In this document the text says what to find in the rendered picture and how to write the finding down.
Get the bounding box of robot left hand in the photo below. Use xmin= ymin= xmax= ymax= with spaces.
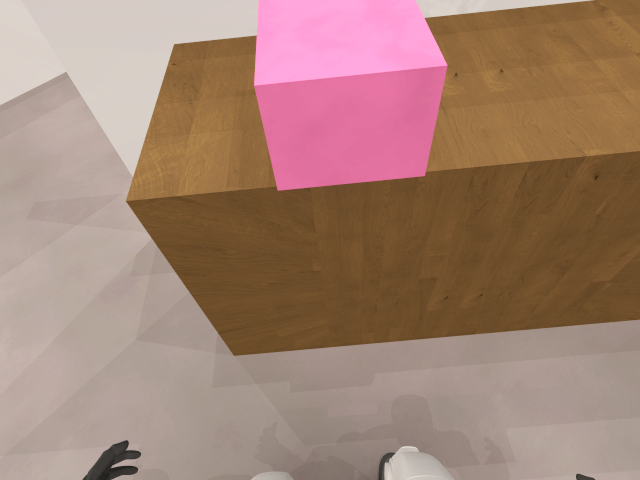
xmin=82 ymin=440 xmax=141 ymax=480

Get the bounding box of robot right shin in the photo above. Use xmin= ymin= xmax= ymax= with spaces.
xmin=392 ymin=446 xmax=419 ymax=458

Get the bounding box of robot right thigh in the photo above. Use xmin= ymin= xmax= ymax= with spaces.
xmin=384 ymin=451 xmax=454 ymax=480

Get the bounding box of pedestal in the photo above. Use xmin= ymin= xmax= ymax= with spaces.
xmin=126 ymin=0 xmax=640 ymax=356

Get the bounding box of carton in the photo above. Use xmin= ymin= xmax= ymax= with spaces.
xmin=254 ymin=0 xmax=448 ymax=191

